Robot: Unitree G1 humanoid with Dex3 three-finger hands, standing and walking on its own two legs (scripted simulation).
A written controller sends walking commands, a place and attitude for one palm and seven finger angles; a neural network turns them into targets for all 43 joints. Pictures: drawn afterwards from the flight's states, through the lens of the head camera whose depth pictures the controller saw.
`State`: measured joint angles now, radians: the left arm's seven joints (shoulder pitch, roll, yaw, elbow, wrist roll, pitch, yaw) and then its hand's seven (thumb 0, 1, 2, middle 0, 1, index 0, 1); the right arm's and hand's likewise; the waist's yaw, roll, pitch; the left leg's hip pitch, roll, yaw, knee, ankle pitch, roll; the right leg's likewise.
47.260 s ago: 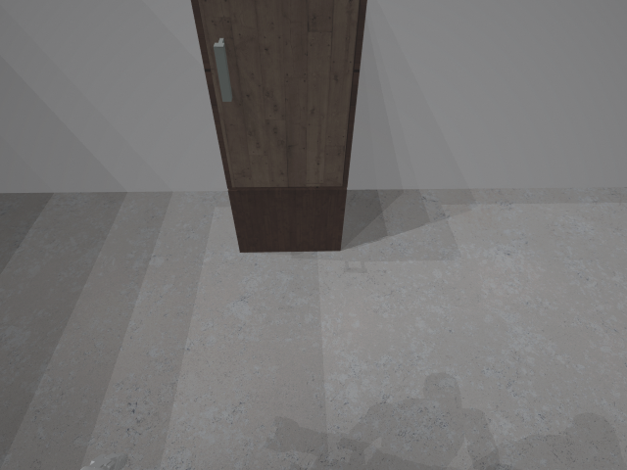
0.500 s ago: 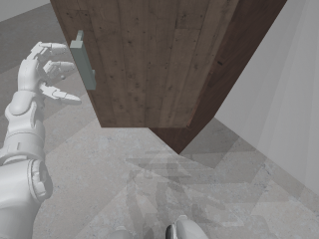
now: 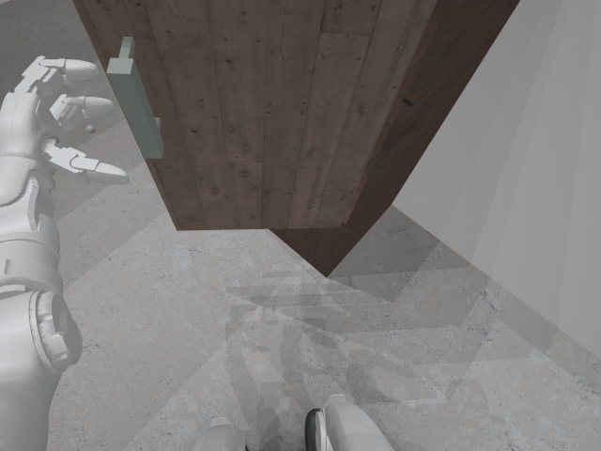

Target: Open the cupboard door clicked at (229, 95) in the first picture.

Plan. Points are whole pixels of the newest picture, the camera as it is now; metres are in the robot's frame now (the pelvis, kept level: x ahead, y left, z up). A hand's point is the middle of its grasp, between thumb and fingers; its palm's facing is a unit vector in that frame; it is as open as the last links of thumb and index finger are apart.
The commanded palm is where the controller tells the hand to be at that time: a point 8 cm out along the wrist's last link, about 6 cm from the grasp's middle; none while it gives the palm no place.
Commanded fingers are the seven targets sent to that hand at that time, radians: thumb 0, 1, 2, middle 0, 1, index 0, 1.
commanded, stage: slide the fingers in behind the handle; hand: left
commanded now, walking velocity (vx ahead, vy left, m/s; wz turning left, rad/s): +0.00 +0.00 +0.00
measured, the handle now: (141, 102) +0.55 +0.17 +0.09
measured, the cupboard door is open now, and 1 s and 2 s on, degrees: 45 45 45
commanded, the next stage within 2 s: close the thumb around the handle in 1.68 s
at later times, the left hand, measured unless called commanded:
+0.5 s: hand (110, 132) +0.50 +0.20 +0.09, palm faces -0.04 -1.00 -0.01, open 14.0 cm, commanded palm +0.47 +0.24 +0.09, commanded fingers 0.00 -0.50 0.30 -0.30 -1.20 -0.30 -1.20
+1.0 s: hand (149, 130) +0.50 +0.15 +0.09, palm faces -0.02 -1.00 +0.00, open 13.9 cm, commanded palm +0.47 +0.20 +0.09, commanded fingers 0.00 -0.50 0.30 -0.30 -1.20 -0.30 -1.20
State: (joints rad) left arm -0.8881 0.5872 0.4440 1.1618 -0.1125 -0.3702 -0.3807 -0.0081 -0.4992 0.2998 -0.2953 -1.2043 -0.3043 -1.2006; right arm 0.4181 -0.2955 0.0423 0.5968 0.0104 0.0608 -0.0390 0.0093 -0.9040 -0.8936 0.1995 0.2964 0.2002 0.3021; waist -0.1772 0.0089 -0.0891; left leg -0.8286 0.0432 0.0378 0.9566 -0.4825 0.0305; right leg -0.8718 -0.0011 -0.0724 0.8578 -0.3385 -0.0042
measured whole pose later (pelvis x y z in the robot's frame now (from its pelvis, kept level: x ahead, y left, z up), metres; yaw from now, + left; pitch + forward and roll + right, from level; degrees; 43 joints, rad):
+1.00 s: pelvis +0.00 -0.01 +0.00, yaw +1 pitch +19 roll -2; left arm -0.89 0.43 0.36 1.16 -0.10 -0.38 -0.23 -0.01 -0.50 0.30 -0.30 -1.20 -0.31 -1.20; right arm 0.41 -0.27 0.03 0.62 0.01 0.06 -0.01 0.01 -0.90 -0.89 0.20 0.30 0.20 0.30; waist -0.16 0.02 -0.10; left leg -0.79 0.04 0.04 0.94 -0.48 0.02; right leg -0.85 0.00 -0.07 0.87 -0.35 -0.02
